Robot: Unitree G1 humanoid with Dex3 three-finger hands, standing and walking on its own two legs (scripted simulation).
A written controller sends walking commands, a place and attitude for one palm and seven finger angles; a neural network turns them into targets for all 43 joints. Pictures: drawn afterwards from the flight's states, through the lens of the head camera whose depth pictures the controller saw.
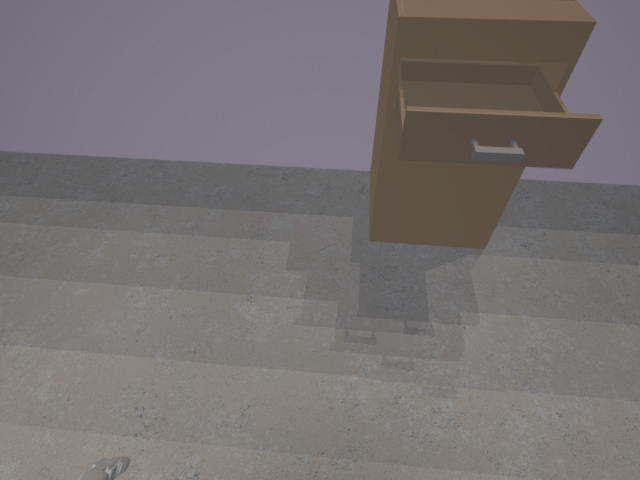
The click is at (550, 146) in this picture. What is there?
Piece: drawer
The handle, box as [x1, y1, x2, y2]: [471, 138, 524, 161]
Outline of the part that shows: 471,140 473,148 473,159 520,161 524,154 522,149 517,146 515,140 511,140 510,148 478,146 476,139 472,138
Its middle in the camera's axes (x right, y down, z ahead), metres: +0.41 -0.21 +0.90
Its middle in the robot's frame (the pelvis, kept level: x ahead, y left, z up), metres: +0.83 -0.36 -0.07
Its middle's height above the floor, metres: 0.70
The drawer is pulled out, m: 0.26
